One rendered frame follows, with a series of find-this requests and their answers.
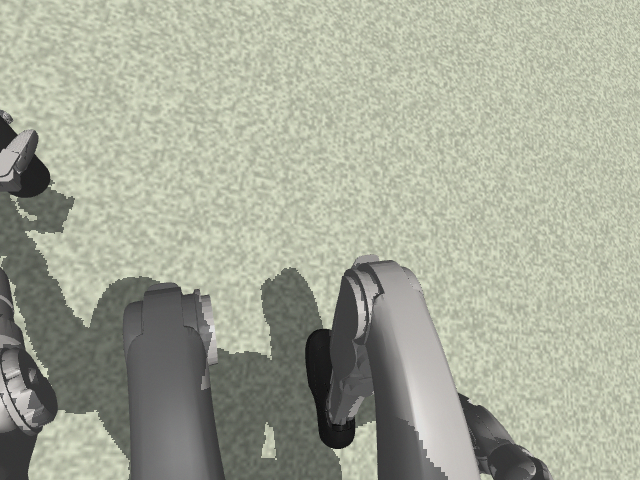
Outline can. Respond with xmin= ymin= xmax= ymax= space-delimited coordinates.
xmin=0 ymin=116 xmax=50 ymax=198

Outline right robot hand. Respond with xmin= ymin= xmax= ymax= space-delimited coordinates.
xmin=458 ymin=393 xmax=515 ymax=475

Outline left robot hand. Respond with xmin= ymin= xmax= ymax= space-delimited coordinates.
xmin=0 ymin=110 xmax=38 ymax=192

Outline right robot foot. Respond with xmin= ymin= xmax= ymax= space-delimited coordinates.
xmin=305 ymin=329 xmax=355 ymax=449

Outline right robot arm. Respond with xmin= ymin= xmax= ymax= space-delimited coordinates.
xmin=487 ymin=444 xmax=554 ymax=480

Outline left robot arm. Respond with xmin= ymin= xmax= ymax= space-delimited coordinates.
xmin=0 ymin=267 xmax=58 ymax=480

